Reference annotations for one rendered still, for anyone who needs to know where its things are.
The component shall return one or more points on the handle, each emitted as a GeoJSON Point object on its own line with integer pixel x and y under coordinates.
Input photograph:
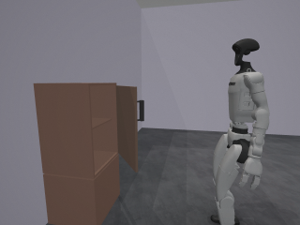
{"type": "Point", "coordinates": [141, 110]}

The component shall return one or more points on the right robot forearm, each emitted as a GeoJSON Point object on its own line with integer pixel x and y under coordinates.
{"type": "Point", "coordinates": [231, 126]}

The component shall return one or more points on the robot left upper arm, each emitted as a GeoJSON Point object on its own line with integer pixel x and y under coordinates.
{"type": "Point", "coordinates": [254, 81]}

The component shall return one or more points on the robot torso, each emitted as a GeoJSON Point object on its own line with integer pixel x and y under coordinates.
{"type": "Point", "coordinates": [240, 109]}

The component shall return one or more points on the left robot forearm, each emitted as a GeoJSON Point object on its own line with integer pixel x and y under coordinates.
{"type": "Point", "coordinates": [258, 133]}

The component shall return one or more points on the left robot shin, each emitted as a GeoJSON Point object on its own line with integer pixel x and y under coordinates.
{"type": "Point", "coordinates": [225, 210]}

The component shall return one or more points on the robot left hand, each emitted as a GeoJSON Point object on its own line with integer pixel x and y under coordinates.
{"type": "Point", "coordinates": [252, 166]}

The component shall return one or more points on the cupboard door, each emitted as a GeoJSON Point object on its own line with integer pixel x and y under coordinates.
{"type": "Point", "coordinates": [127, 124]}

